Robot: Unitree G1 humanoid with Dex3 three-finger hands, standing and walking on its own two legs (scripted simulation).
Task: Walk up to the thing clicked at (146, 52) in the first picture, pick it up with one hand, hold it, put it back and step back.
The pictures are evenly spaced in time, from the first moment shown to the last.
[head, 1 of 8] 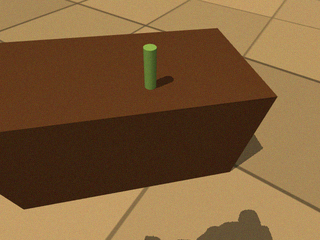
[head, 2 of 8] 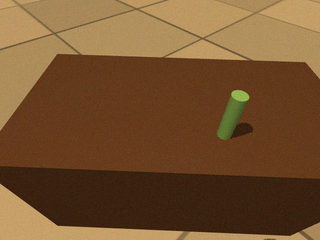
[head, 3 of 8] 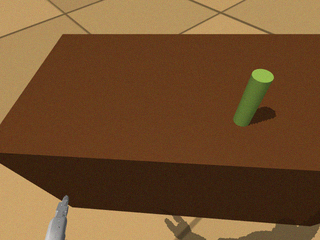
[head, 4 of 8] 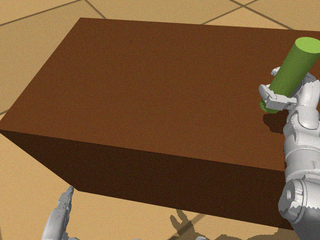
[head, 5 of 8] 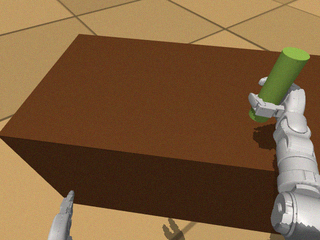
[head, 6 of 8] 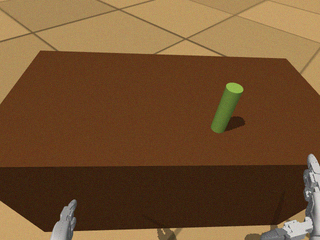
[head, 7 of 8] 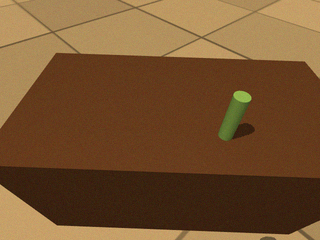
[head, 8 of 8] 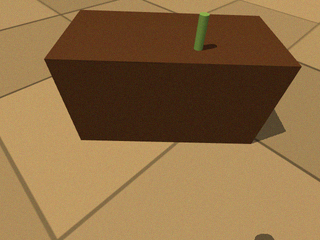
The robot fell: no
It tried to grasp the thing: yes
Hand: right
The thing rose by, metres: 0.24
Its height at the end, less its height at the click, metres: +0.00
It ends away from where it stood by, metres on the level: 0.01
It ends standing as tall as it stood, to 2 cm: yes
